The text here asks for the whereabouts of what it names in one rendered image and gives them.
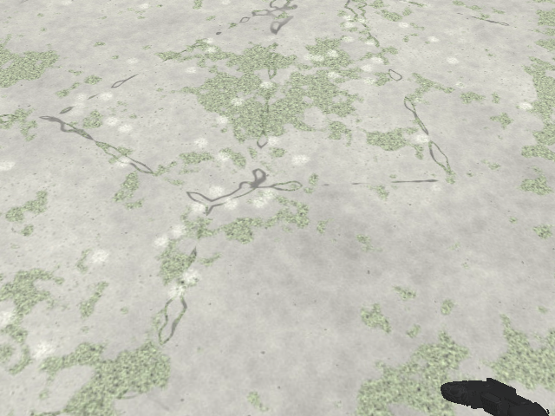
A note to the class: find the right robot hand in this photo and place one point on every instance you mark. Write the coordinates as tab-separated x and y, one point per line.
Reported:
493	396

